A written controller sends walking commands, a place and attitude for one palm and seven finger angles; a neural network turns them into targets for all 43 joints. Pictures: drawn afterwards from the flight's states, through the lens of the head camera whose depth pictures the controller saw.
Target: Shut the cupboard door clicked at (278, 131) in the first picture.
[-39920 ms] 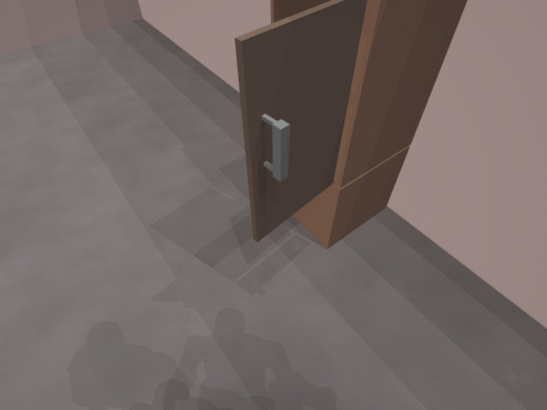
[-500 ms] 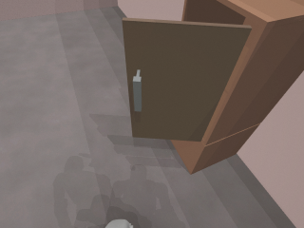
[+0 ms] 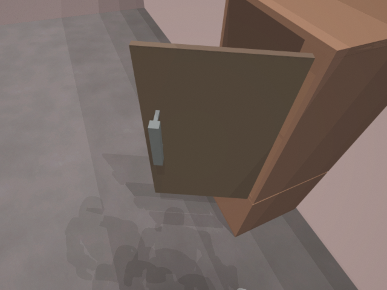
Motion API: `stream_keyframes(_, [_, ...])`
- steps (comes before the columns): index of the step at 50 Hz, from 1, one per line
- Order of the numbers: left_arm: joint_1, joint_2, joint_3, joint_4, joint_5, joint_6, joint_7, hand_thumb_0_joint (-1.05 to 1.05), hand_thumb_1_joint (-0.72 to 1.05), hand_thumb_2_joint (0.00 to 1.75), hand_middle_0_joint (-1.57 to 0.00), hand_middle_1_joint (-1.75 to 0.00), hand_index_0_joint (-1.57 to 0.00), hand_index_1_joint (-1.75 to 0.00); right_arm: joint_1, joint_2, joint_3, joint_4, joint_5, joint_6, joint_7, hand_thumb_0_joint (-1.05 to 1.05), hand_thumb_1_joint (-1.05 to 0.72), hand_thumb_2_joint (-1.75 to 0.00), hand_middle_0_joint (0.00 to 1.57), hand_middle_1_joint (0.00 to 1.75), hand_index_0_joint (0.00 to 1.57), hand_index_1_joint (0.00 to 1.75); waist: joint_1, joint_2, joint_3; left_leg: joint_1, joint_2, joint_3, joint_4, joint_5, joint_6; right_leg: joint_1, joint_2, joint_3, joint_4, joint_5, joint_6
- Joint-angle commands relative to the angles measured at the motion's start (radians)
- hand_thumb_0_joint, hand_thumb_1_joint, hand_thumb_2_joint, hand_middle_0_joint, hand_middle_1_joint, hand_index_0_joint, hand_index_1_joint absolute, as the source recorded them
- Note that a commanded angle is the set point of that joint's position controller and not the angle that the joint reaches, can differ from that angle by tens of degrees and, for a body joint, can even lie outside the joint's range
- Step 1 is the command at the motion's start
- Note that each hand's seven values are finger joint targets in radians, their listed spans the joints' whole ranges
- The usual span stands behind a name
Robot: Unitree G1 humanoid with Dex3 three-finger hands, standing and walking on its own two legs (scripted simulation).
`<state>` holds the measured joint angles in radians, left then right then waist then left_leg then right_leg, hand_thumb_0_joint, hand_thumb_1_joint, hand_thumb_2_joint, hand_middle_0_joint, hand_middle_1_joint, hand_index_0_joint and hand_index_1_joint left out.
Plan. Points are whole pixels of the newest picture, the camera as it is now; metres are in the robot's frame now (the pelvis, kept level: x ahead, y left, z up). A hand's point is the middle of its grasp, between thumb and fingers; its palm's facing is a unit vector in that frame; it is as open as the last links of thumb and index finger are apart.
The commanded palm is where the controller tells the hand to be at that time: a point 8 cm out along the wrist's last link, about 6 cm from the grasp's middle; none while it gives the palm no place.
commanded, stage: come to a stop and stand still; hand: left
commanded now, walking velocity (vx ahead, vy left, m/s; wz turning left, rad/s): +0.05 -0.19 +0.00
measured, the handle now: (157, 138) +0.47 +0.12 +0.01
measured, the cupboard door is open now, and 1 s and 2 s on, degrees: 63 63 63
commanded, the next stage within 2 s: look again from close up in 1.08 s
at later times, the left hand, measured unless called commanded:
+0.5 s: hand out of the picture +0.06 +0.11 -0.19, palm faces +0.07 -0.98 -0.18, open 7.3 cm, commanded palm none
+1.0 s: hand out of the picture +0.04 +0.10 -0.17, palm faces +0.02 -0.97 -0.23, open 7.4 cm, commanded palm none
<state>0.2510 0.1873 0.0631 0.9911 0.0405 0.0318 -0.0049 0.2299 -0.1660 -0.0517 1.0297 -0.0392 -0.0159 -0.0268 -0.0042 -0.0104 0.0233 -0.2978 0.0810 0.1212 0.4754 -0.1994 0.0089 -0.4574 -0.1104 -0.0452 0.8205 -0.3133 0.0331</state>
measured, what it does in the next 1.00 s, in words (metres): steps on the spot: right foot, then left foot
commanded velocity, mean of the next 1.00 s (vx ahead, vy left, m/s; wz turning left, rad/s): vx -0.05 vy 0.05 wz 0.00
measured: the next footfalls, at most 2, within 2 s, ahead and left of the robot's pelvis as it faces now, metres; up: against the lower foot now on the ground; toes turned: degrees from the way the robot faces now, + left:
right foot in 0.10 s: +0.03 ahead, -0.19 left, +0.00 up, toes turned +0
left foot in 0.38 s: +0.11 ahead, +0.02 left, +0.00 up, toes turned +4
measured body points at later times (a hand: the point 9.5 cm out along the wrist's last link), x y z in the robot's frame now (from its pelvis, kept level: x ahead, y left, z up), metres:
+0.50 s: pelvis +0.05 -0.06 -0.01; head +0.09 -0.04 +0.44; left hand +0.06 +0.16 -0.18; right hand +0.12 -0.29 -0.16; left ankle +0.07 +0.02 -0.74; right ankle +0.02 -0.17 -0.73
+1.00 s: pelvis +0.00 -0.08 -0.01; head -0.01 -0.08 +0.44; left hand +0.04 +0.15 -0.16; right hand +0.06 -0.31 -0.16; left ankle +0.07 +0.02 -0.74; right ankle -0.01 -0.19 -0.74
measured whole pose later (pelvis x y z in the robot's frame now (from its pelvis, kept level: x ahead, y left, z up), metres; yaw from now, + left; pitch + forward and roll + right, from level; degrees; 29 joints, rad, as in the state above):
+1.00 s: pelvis +0.00 -0.08 -0.01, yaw +0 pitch -2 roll +0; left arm 0.32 0.17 -0.01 0.93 0.03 0.01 0.04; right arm 0.26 -0.18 -0.02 0.95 -0.02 0.03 0.00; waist -0.01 0.01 0.00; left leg -0.33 0.00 0.08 0.57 -0.21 0.04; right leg -0.22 -0.01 -0.04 0.61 -0.36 -0.02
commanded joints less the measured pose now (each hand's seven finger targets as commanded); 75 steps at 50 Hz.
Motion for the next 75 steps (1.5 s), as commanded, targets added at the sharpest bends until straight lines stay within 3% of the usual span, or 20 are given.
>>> stream_keyframes(1, [0.094, 0.019, 0.003, -0.029, -0.008, -0.01, -0.018, 0.0, 0.9, 0.9, -0.2, -0.3, -0.2, -0.3, 0.04, -0.2, -0.054, -0.046, -0.005, 0.008, -0.007, 0.0, -0.9, -0.9, 0.2, 0.3, 0.2, 0.3, 0.0, 0.172, -0.014, -0.058, 0.208, -0.195, -0.167, -0.207, 0.096, 0.175, 0.054, -0.068, -0.234, 0.01, 0.001])
stream_keyframes(3, [0.17, 0.064, 0.01, -0.009, -0.007, -0.018, -0.015, 0.0, 0.9, 0.9, -0.2, -0.3, -0.2, -0.3, 0.046, -0.171, -0.052, -0.048, -0.001, 0.018, -0.003, 0.0, -0.9, -0.9, 0.2, 0.3, 0.2, 0.3, 0.037, 0.031, -0.038, -0.134, 0.121, -0.12, 0.003, -0.239, 0.034, 0.328, 0.066, -0.06, -0.397, 0.06, -0.007])
stream_keyframes(5, [0.2, 0.202, 0.03, -0.015, 0.001, -0.019, 0.007, 0.0, 0.9, 0.9, -0.2, -0.3, -0.2, -0.3, 0.016, -0.045, -0.019, -0.096, 0.011, 0.024, -0.002, 0.0, -0.9, -0.9, 0.2, 0.3, 0.2, 0.3, 0.077, -0.392, -0.024, -0.359, -0.052, 0.014, 0.473, -0.446, -0.017, 0.362, -0.242, 0.3, -0.604, 0.053, -0.14])
stream_keyframes(6, [0.18, 0.17, 0.022, -0.029, -0.004, -0.017, 0.012, 0.0, 0.9, 0.9, -0.2, -0.3, -0.2, -0.3, -0.002, -0.065, -0.019, -0.103, 0.011, 0.028, -0.005, 0.0, -0.9, -0.9, 0.2, 0.3, 0.2, 0.3, 0.075, -0.261, -0.029, -0.345, -0.027, -0.067, 0.585, -0.399, -0.005, 0.316, -0.246, 0.274, -0.598, 0.087, -0.19])
stream_keyframes(9, [0.041, 0.075, -0.009, -0.027, -0.016, -0.052, 0.029, 0.0, 0.9, 0.9, -0.2, -0.3, -0.2, -0.3, 0.075, -0.039, -0.003, -0.036, 0.012, 0.028, 0.006, 0.0, -0.9, -0.9, 0.2, 0.3, 0.2, 0.3, -0.009, -0.188, -0.021, -0.232, 0.011, -0.085, 0.567, -0.239, -0.033, 0.26, -0.172, 0.143, -0.538, 0.321, -0.169])
stream_keyframes(12, [0.073, 0.101, -0.016, -0.014, -0.012, -0.065, 0.038, 0.0, 0.9, 0.9, -0.2, -0.3, -0.2, -0.3, 0.063, -0.007, 0.019, -0.016, 0.03, 0.02, 0.007, 0.0, -0.9, -0.9, 0.2, 0.3, 0.2, 0.3, 0.015, -0.119, -0.029, -0.125, -0.028, -0.046, 0.297, -0.231, -0.052, 0.316, -0.175, 0.1, -0.435, 0.742, -0.187])
stream_keyframes(15, [0.103, 0.14, 0.003, 0.006, -0.02, -0.052, 0.047, 0.0, 0.9, 0.9, -0.2, -0.3, -0.2, -0.3, 0.055, -0.017, 0.018, -0.019, 0.033, 0.027, -0.001, 0.0, -0.9, -0.9, 0.2, 0.3, 0.2, 0.3, 0.031, -0.084, -0.046, -0.059, -0.063, -0.028, 0.112, -0.148, -0.057, 0.373, -0.194, 0.139, -0.361, 0.84, -0.198])
stream_keyframes(18, [0.082, 0.14, 0.011, 0.005, -0.031, -0.036, 0.048, 0.0, 0.9, 0.9, -0.2, -0.3, -0.2, -0.3, 0.079, -0.064, 0.004, -0.018, 0.029, 0.028, -0.009, 0.0, -0.9, -0.9, 0.2, 0.3, 0.2, 0.3, 0.016, -0.077, -0.063, 0.097, -0.028, -0.049, -0.026, 0.17, -0.034, 0.312, -0.153, 0.118, -0.29, 0.728, -0.137])
stream_keyframes(20, [0.093, 0.09, 0.004, -0.008, -0.031, -0.025, 0.049, 0.0, 0.9, 0.9, -0.2, -0.3, -0.2, -0.3, 0.062, -0.12, -0.01, -0.039, 0.021, 0.032, -0.015, 0.0, -0.9, -0.9, 0.2, 0.3, 0.2, 0.3, 0.025, 0.063, -0.071, 0.195, 0.108, -0.143, 0.03, 0.564, 0.038, 0.192, -0.056, 0.038, -0.254, 0.434, -0.071])
stream_keyframes(22, [0.07, 0.061, -0.006, -0.008, -0.027, -0.007, 0.055, 0.0, 0.9, 0.9, -0.2, -0.3, -0.2, -0.3, 0.033, -0.123, -0.009, -0.045, 0.023, 0.035, -0.016, 0.0, -0.9, -0.9, 0.2, 0.3, 0.2, 0.3, 0.025, 0.217, -0.028, 0.124, 0.183, -0.234, -0.079, 0.657, 0.137, 0.185, 0.028, -0.019, -0.129, -0.046, -0.03])
stream_keyframes(27, [0.078, 0.025, -0.006, 0.0, -0.021, 0.006, 0.05, 0.0, 0.9, 0.9, -0.2, -0.3, -0.2, -0.3, -0.037, -0.135, -0.013, -0.08, 0.011, 0.034, -0.017, 0.0, -0.9, -0.9, 0.2, 0.3, 0.2, 0.3, 0.029, 0.128, -0.042, 0.12, 0.206, -0.259, -0.103, 0.583, 0.222, 0.135, 0.053, 0.023, 0.035, -0.227, -0.032])
stream_keyframes(30, [0.118, 0.008, -0.014, 0.007, -0.017, -0.008, 0.047, 0.0, 0.9, 0.9, -0.2, -0.3, -0.2, -0.3, -0.046, -0.147, -0.019, -0.084, 0.014, 0.031, -0.012, 0.0, -0.9, -0.9, 0.2, 0.3, 0.2, 0.3, 0.043, 0.051, -0.122, 0.162, 0.168, -0.221, -0.046, 0.51, 0.181, 0.217, 0.056, -0.003, -0.176, -0.081, -0.019])
stream_keyframes(31, [0.178, 0.046, -0.031, 0.029, -0.024, -0.041, 0.075, 0.0, 0.9, 0.9, -0.2, -0.3, -0.2, -0.3, -0.095, -0.197, -0.031, -0.128, 0.046, 0.009, -0.003, 0.0, -0.9, -0.9, 0.2, 0.3, 0.2, 0.3, 0.049, 0.065, -0.198, 0.29, 0.149, -0.192, 0.19, 0.692, 0.115, 0.138, 0.023, 0.08, -0.36, 0.093, -0.025])
stream_keyframes(32, [0.109, 0.104, -0.018, -0.055, -0.018, -0.058, 0.074, 0.0, 0.9, 0.9, -0.2, -0.3, -0.2, -0.3, -0.043, -0.121, -0.022, -0.165, 0.041, 0.009, 0.022, 0.0, -0.9, -0.9, 0.2, 0.3, 0.2, 0.3, 0.021, -0.06, -0.186, 0.058, 0.058, -0.133, 0.205, 0.326, 0.06, 0.261, -0.044, 0.19, -0.372, 0.287, -0.07])
stream_keyframes(34, [0.08, 0.162, -0.01, -0.081, -0.015, -0.087, 0.072, 0.0, 0.9, 0.9, -0.2, -0.3, -0.2, -0.3, -0.061, -0.059, -0.001, -0.18, 0.023, 0.009, 0.031, 0.0, -0.9, -0.9, 0.2, 0.3, 0.2, 0.3, 0.014, -0.042, -0.148, -0.096, -0.06, -0.07, 0.22, -0.18, -0.001, 0.392, -0.194, 0.3, -0.311, 0.812, -0.183])
stream_keyframes(38, [0.067, 0.122, -0.023, -0.103, -0.013, -0.071, 0.072, 0.0, 0.9, 0.9, -0.2, -0.3, -0.2, -0.3, -0.03, -0.063, -0.002, -0.184, 0.031, 0.018, 0.025, 0.0, -0.9, -0.9, 0.2, 0.3, 0.2, 0.3, -0.011, -0.295, -0.073, -0.031, -0.077, -0.067, 0.153, -0.112, 0.021, 0.302, -0.095, 0.178, -0.28, 0.709, -0.155])
stream_keyframes(41, [0.034, 0.111, -0.028, -0.132, -0.017, -0.048, 0.067, 0.0, 0.9, 0.9, -0.2, -0.3, -0.2, -0.3, 0.012, -0.094, 0.0, -0.152, 0.024, 0.015, 0.027, 0.0, -0.9, -0.9, 0.2, 0.3, 0.2, 0.3, -0.028, -0.033, 0.036, 0.102, -0.003, -0.136, 0.037, 0.049, 0.043, 0.063, 0.002, 0.11, -0.299, 0.124, -0.091])
stream_keyframes(43, [0.062, 0.105, -0.032, -0.121, -0.017, -0.033, 0.063, 0.0, 0.9, 0.9, -0.2, -0.3, -0.2, -0.3, -0.025, -0.112, 0.004, -0.151, 0.019, 0.021, 0.027, 0.0, -0.9, -0.9, 0.2, 0.3, 0.2, 0.3, 0.002, 0.086, 0.162, -0.073, 0.034, -0.239, -0.105, -0.239, 0.072, 0.07, 0.06, 0.085, -0.346, -0.183, -0.07])
stream_keyframes(48, [0.092, 0.126, -0.032, -0.105, -0.016, -0.04, 0.052, 0.0, 0.9, 0.9, -0.2, -0.3, -0.2, -0.3, 0.033, -0.104, 0.009, -0.136, 0.015, 0.026, 0.027, 0.0, -0.9, -0.9, 0.2, 0.3, 0.2, 0.3, -0.009, -0.046, 0.105, -0.006, -0.028, -0.154, -0.039, -0.232, 0.033, 0.017, 0.009, 0.17, -0.467, -0.322, -0.1])
stream_keyframes(75, [0.142, 0.065, -0.063, 0.068, -0.024, -0.059, 0.05, 0.0, 0.9, 0.9, -0.2, -0.3, -0.2, -0.3, 0.106, -0.084, 0.037, 0.053, 0.035, -0.021, 0.003, 0.0, -0.9, -0.9, 0.2, 0.3, 0.2, 0.3, 0.004, 0.006, 0.032, 0.101, 0.026, -0.175, -0.127, 0.042, 0.039, 0.211, 0.014, 0.098, -0.457, 0.091, -0.066])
